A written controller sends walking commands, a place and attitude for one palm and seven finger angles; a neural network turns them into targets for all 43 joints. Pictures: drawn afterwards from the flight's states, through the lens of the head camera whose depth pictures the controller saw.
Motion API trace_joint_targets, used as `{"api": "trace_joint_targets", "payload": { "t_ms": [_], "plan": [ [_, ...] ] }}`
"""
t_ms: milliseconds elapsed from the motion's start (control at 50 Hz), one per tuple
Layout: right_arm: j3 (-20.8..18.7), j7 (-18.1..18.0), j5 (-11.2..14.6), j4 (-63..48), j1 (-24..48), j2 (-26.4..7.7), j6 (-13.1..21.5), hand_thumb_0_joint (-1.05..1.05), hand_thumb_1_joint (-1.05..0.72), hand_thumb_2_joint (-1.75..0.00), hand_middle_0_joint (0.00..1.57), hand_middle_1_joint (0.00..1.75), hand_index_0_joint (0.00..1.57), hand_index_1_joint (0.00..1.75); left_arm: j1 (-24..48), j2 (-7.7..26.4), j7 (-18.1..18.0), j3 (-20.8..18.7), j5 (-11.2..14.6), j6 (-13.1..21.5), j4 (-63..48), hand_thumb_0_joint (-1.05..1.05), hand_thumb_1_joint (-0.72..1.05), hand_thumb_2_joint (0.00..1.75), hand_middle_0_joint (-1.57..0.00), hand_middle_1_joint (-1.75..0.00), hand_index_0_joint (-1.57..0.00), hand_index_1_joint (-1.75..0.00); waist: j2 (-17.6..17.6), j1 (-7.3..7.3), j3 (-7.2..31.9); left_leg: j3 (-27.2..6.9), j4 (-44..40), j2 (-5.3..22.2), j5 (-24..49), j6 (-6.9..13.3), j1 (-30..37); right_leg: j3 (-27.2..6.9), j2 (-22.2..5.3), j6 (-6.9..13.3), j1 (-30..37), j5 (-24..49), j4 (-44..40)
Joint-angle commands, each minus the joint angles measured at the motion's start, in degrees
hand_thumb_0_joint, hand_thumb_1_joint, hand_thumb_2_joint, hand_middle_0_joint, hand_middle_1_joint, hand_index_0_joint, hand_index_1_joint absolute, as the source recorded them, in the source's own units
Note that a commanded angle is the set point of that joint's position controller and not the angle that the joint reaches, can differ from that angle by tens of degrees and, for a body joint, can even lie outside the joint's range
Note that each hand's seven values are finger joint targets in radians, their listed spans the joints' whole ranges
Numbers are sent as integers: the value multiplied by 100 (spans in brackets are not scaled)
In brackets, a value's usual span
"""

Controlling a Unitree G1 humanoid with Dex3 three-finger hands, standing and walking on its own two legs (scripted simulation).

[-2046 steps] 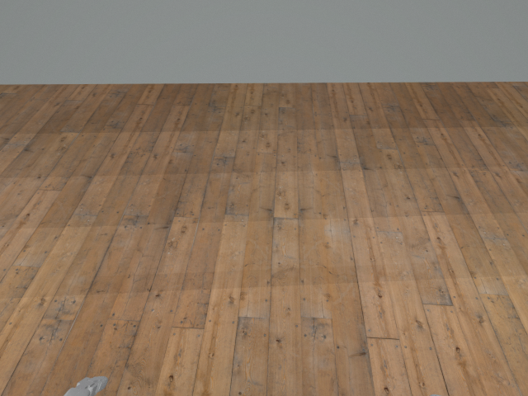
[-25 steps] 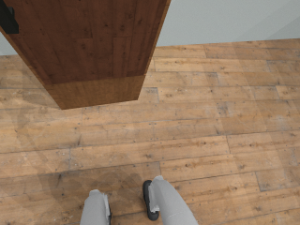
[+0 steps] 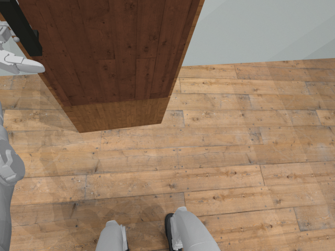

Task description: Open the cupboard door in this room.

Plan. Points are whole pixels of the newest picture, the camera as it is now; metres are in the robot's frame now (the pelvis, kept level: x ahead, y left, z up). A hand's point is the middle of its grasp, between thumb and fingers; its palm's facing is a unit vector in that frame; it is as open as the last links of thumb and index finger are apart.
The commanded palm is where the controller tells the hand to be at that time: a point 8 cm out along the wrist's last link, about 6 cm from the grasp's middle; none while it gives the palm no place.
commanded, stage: slide the fingers in behind the handle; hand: left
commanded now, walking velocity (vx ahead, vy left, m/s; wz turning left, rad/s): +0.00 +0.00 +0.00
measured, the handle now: (22, 20) +0.60 +0.23 +0.09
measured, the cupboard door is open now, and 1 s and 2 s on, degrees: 0 0 1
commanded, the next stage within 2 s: close the thumb around the handle in 0.92 s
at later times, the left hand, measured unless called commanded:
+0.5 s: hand (33, 42) +0.54 +0.21 +0.09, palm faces +0.04 -1.00 +0.00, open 13.9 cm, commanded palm +0.52 +0.25 +0.08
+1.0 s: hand (33, 40) +0.55 +0.21 +0.08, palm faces +0.04 -1.00 -0.01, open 13.9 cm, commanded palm +0.53 +0.25 +0.08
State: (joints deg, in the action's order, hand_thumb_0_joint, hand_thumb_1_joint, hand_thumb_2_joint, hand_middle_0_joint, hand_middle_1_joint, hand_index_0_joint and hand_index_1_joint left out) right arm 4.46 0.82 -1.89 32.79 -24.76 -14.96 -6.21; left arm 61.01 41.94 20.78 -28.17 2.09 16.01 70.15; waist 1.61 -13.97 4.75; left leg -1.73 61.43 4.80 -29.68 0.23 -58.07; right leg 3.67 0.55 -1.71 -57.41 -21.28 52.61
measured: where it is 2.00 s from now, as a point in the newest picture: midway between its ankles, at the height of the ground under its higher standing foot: outside the picture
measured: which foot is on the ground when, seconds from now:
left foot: down 0.00-1.00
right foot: down 0.00-1.00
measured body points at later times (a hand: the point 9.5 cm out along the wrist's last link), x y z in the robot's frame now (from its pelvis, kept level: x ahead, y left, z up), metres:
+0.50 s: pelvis +0.00 -0.01 +0.00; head +0.16 +0.02 +0.42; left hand +0.53 +0.26 +0.09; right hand -0.02 -0.27 -0.10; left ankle -0.02 +0.11 -0.67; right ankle +0.03 -0.15 -0.67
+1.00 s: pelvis -0.01 +0.00 +0.00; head +0.16 +0.03 +0.41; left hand +0.54 +0.27 +0.08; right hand -0.05 -0.26 -0.10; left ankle -0.02 +0.11 -0.67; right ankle +0.03 -0.15 -0.67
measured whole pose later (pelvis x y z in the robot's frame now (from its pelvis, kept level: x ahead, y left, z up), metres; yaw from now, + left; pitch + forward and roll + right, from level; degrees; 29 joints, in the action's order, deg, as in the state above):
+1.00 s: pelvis -0.01 +0.00 +0.00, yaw +0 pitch +26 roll -5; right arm 4.2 0.4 -2.3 34.4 -25.0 -15.2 -4.4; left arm 64.0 40.1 16.1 -27.0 1.0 18.4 73.9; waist 1.9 -14.6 4.1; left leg -1.2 62.3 4.4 -29.1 0.2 -59.2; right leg 3.0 0.2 -1.6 -59.3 -21.1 54.5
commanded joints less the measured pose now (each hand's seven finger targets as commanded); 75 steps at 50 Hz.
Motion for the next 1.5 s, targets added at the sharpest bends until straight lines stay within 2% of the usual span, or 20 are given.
{"api": "trace_joint_targets", "payload": {
  "t_ms": [0,60,100,140,180,240,340,480,560,660,720,780,840,1000,1100,1180,1240,1320,1420,1480],
  "plan": [
    [-470,-70,-23,-72,-1349,-1170,-6,0,-90,-90,20,30,20,30,2403,1602,-194,-192,57,474,-1256,0,-50,30,-30,-120,-30,-120,1437,34,2998,-189,-598,-190,3553,56,2527,9,335,285,1357,2106,-227],
    [-472,-62,-30,-99,-1333,-1158,12,0,-90,-90,20,30,20,30,2410,1607,-247,-198,35,571,-1362,0,-50,30,-30,-120,-30,-120,1393,39,3120,-142,-585,-214,3483,84,2421,-39,322,293,1575,2270,-194],
    [-466,-75,-6,-53,-1303,-1146,15,0,-90,-90,20,30,20,30,2484,1517,-222,-89,23,555,-1170,0,-50,30,-30,-120,-30,-120,1210,-46,2926,-99,-596,-224,3211,110,2189,-68,315,258,1646,2237,-236],
    [-493,-84,4,-73,-1297,-1155,20,0,-90,-90,20,30,20,30,2437,1539,-162,-138,71,568,-1253,0,-50,30,-30,-120,-30,-120,1157,-2,3105,-67,-619,-252,3119,118,2154,-99,309,256,1868,2305,-259],
    [-507,-97,-3,-70,-1310,-1142,27,0,-90,-90,20,30,20,30,2336,1523,-112,-193,131,639,-1423,0,-50,30,-30,-120,-30,-120,1410,88,3434,-101,-606,-243,3544,82,2481,-98,301,284,1896,2530,-203],
    [-524,-88,7,-22,-1275,-1121,34,0,-90,-90,20,30,20,30,2233,1163,-97,-22,220,596,-1270,0,-50,30,-30,-120,-30,-120,1107,3,3151,-61,-611,-240,3315,105,2336,-80,316,248,1820,2438,-276],
    [-524,-99,23,-36,-1259,-1105,51,0,-90,-90,20,30,20,30,2169,1114,-215,-18,187,504,-1078,0,-50,30,-30,-120,-30,-120,967,33,2920,9,-657,-290,2938,139,1979,-125,291,237,1921,2318,-313],
    [-522,-99,-15,-13,-1220,-1097,132,0,-90,-90,20,30,20,30,2454,1365,-425,-171,95,788,-1299,0,-50,30,-30,-120,-30,-120,1079,66,3168,-6,-608,-290,2864,125,1974,-186,263,245,1995,2287,-224],
    [-501,-115,8,-25,-1194,-1131,145,0,-90,-90,20,30,20,30,2424,1459,-417,-174,41,744,-1045,0,-50,30,-30,-120,-30,-120,983,47,2955,13,-647,-304,2544,153,1749,-203,260,249,1992,2042,-261],
    [-493,-134,-9,27,-1208,-1138,191,0,-90,-90,20,30,20,30,2766,1231,-397,56,47,718,-1080,0,-50,30,-30,-120,-30,-120,1251,-59,3014,-80,-631,-278,2630,127,2130,-136,258,252,1514,1780,-258],
    [-474,-154,-11,80,-1223,-1155,206,0,-90,-90,20,30,20,30,2835,1271,-384,19,91,694,-880,0,-50,30,-30,-120,-30,-120,975,-112,2989,-103,-624,-272,2482,136,1934,-135,261,227,1590,1712,-261],
    [-490,-140,-31,110,-1261,-1165,218,0,-90,-90,20,30,20,30,2779,1129,-371,118,55,693,-895,0,-50,30,-30,-120,-30,-120,1293,-73,3117,-142,-606,-264,2717,94,2256,-85,251,249,1315,1677,-230],
    [-461,-138,-34,106,-1291,-1184,201,0,-90,-90,20,30,20,30,2712,1291,-399,26,21,593,-709,0,-50,30,-30,-120,-30,-120,1012,-94,2877,-143,-619,-250,2586,120,1952,-73,260,241,1387,1643,-228],
    [-483,-116,-80,98,-1348,-1192,192,0,-90,-90,20,30,20,30,2924,1385,-512,-75,-6,705,-1037,0,-50,30,-30,-120,-30,-120,1243,-77,3195,-220,-572,-221,2958,75,2329,-36,263,262,1240,1733,-161],
    [-505,-81,-74,81,-1361,-1181,157,0,-90,-90,20,30,20,30,2694,1326,-501,-99,11,704,-1179,0,-22,42,-32,-123,-32,-123,1442,30,3372,-201,-576,-221,3240,35,2536,-15,280,276,1322,1906,-149],
    [-516,-77,-62,102,-1353,-1156,133,0,-90,-90,20,30,20,30,2709,1042,-497,103,41,659,-1221,0,0,52,-34,-125,-34,-125,1390,-65,3174,-215,-606,-205,3337,42,2589,2,292,262,1245,1966,-201],
    [-518,-78,-58,116,-1359,-1169,109,0,-90,-90,20,30,20,30,2574,1094,-524,40,38,609,-1065,0,17,59,-35,-127,-35,-127,1208,-31,2958,-210,-645,-214,3168,46,2439,11,295,267,1280,1869,-235],
    [-539,-58,-71,111,-1348,-1132,118,0,-90,-90,20,30,20,30,2530,761,-561,220,65,637,-1150,0,40,68,-36,-130,-36,-130,1287,-49,2974,-201,-621,-208,3334,29,2602,19,294,259,1159,1911,-243],
    [-511,-82,-64,112,-1332,-1147,132,0,-90,-90,20,30,20,30,2618,1053,-617,47,16,644,-911,0,68,80,-38,-133,-38,-133,1034,-65,2817,-130,-605,-258,2964,83,2111,-49,265,249,1413,1952,-221],
    [-514,-95,-68,74,-1346,-1148,151,0,-90,-90,20,30,20,30,2655,1316,-602,-108,-17,709,-1033,0,84,88,-40,-134,-40,-134,1036,-25,3109,-93,-574,-276,3014,110,2077,-113,260,244,1715,2184,-192]
  ]
}}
